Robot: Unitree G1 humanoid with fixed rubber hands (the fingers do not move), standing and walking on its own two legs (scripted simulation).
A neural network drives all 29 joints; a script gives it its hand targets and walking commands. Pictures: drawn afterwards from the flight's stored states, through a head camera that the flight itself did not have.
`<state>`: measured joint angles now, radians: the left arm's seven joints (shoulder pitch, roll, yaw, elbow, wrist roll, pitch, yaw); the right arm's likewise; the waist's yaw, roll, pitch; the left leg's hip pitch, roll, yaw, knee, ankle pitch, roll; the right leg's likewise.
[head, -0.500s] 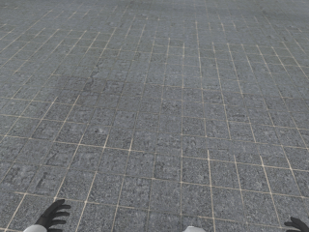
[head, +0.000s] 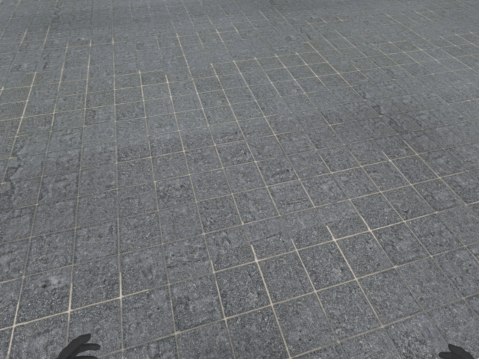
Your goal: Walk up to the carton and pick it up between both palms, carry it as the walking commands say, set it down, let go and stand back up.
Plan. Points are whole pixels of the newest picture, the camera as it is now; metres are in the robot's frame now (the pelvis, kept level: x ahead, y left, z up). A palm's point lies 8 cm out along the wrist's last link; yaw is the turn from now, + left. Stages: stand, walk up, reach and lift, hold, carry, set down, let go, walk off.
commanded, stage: walk up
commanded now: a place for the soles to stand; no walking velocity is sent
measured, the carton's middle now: out of the picture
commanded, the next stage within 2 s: none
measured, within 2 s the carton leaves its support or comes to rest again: neither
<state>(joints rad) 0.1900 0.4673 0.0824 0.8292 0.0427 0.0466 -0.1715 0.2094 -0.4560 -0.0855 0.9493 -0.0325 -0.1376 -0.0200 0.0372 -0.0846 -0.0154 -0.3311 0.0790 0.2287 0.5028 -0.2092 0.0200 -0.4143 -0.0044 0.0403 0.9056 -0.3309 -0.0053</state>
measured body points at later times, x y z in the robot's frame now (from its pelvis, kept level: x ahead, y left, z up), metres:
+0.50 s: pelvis +0.22 -0.13 +0.00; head +0.25 -0.14 +0.45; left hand +0.50 +0.11 -0.08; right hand +0.17 -0.48 -0.11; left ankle +0.26 +0.01 -0.69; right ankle +0.21 -0.23 -0.73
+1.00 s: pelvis +0.47 -0.31 -0.01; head +0.46 -0.30 +0.44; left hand +0.83 -0.18 -0.07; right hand +0.25 -0.63 -0.09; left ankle +0.46 -0.09 -0.73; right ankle +0.48 -0.49 -0.73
